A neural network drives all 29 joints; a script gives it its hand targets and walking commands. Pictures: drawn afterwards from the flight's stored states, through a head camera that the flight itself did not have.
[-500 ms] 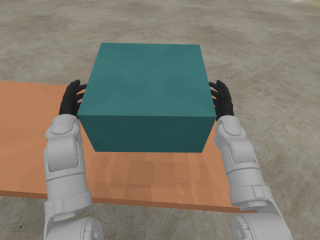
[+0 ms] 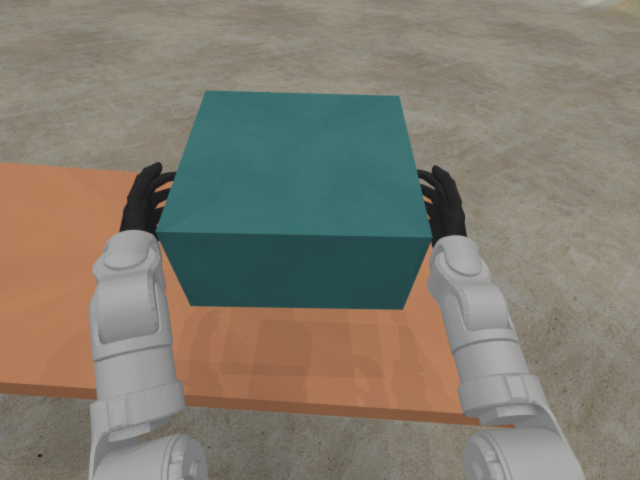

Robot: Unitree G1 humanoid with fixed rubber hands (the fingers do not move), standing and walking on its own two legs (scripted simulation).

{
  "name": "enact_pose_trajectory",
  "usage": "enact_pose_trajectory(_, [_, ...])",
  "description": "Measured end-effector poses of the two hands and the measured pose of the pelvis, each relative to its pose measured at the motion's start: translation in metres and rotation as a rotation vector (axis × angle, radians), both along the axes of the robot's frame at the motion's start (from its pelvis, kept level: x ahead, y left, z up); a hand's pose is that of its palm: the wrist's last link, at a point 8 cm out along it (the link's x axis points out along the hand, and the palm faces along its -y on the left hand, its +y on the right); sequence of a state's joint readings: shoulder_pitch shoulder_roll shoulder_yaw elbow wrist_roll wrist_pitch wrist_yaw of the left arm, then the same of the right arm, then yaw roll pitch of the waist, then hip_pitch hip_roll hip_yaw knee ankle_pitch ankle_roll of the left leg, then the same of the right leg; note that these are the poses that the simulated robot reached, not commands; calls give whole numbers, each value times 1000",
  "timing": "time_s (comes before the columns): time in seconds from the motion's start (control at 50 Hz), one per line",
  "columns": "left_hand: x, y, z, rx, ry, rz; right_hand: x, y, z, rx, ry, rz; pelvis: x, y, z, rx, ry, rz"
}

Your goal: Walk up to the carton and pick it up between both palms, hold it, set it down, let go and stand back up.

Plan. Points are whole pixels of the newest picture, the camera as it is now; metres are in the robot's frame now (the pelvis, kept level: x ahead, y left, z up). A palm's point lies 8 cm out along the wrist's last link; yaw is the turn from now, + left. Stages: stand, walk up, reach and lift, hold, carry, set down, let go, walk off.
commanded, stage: hold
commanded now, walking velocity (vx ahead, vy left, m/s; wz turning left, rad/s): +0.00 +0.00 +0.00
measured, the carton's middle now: (300, 195) +0.43 +0.00 +0.17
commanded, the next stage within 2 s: none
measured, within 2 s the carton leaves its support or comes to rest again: neither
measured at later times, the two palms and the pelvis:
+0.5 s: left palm (141, 234) +0.34 +0.18 +0.18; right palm (445, 232) +0.34 -0.18 +0.17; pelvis +0.00 -0.01 +0.00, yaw +1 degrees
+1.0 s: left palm (138, 238) +0.34 +0.19 +0.17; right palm (444, 233) +0.34 -0.17 +0.17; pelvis +0.00 +0.00 +0.00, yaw +1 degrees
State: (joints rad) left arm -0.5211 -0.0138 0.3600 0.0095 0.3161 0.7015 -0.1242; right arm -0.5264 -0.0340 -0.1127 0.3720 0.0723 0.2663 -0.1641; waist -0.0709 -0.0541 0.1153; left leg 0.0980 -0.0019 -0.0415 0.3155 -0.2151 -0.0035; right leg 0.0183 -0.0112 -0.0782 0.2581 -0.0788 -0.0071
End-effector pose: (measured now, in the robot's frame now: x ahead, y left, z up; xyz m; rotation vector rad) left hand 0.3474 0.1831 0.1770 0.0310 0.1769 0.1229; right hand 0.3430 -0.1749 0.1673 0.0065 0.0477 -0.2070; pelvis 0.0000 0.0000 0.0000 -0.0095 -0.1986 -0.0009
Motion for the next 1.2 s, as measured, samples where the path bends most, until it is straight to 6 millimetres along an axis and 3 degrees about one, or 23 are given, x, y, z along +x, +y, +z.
enact_pose_trajectory(0.2, [-8,2,2,6,0,17,-2,1,0,1,-4,29,-3,-1,0,1,-2,3])
enact_pose_trajectory(1.2, [-7,2,-1,9,2,17,-2,2,-1,6,-10,24,2,0,1,-2,12,13])
